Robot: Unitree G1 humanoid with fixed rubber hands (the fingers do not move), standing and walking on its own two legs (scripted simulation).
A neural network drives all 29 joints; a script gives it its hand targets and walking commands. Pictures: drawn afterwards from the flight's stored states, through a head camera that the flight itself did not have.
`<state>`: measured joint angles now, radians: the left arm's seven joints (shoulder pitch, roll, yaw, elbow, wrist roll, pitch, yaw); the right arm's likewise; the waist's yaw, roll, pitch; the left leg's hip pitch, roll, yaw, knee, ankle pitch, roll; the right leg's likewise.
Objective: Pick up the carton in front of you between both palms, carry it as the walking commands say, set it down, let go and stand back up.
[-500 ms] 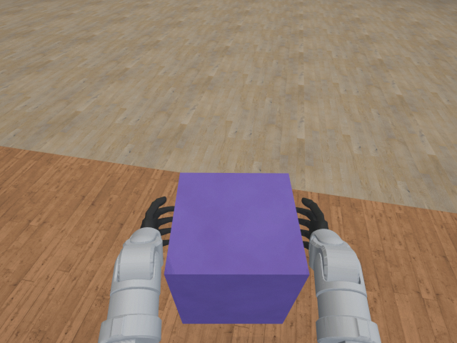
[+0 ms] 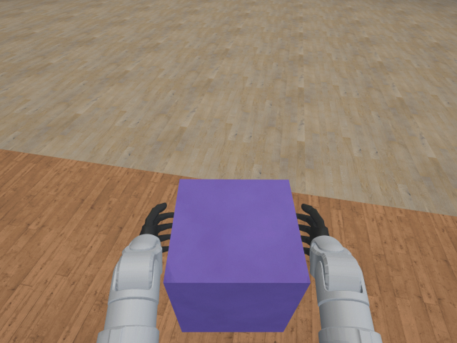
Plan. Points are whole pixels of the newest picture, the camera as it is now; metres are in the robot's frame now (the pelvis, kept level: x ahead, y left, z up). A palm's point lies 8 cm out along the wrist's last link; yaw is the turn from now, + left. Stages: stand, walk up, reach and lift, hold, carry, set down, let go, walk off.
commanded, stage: carry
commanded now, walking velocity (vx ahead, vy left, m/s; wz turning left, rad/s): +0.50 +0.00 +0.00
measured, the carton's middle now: (233, 258) +0.30 +0.00 -0.03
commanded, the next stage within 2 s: none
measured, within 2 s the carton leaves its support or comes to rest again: neither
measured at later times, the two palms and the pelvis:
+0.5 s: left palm (162, 180) +0.41 +0.15 +0.08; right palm (308, 182) +0.41 -0.15 +0.08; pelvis +0.15 +0.00 -0.01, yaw -2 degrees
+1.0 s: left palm (201, 107) +0.71 +0.09 +0.08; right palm (305, 107) +0.72 -0.21 +0.07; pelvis +0.44 -0.07 +0.00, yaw +1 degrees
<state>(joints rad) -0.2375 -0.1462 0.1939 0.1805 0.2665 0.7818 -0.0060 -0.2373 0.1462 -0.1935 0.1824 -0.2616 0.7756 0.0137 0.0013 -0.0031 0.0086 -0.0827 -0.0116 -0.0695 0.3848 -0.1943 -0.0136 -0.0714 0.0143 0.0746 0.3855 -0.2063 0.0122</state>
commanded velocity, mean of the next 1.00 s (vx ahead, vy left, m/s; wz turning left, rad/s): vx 0.50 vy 0.00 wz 0.00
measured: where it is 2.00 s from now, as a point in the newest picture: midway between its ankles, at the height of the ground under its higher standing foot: (235, 202)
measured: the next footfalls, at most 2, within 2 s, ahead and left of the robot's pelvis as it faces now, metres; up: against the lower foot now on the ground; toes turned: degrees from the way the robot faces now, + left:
left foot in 0.42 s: +0.18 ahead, +0.09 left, +0.00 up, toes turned +8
right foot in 0.76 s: +0.46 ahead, -0.15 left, +0.00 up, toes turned -14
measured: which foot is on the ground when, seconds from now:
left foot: down 0.00-0.22, up 0.24-0.40, down 0.42-0.78, up 0.80-1.00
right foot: down 0.00-0.42, up 0.44-0.74, down 0.76-1.00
